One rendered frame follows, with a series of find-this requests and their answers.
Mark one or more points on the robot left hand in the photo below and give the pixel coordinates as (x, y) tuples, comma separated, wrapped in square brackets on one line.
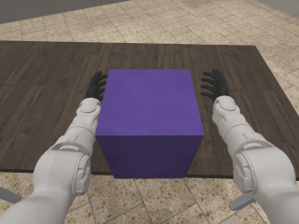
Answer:
[(93, 90)]

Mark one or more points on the table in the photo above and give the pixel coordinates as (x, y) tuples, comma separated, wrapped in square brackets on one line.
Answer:
[(42, 84)]

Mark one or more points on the left robot upper arm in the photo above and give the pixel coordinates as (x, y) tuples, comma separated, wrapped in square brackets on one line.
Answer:
[(60, 177)]

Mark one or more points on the right robot upper arm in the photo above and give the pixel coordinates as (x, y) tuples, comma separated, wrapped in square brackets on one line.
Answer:
[(267, 175)]

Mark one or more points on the right robot forearm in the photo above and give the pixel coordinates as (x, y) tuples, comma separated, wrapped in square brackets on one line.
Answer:
[(234, 129)]

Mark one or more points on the carton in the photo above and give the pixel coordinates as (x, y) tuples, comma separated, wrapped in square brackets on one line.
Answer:
[(149, 125)]

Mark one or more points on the robot right hand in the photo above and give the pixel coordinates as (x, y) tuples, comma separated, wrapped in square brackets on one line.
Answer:
[(220, 86)]

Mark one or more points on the left robot forearm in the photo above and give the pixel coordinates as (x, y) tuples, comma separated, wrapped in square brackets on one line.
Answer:
[(80, 135)]

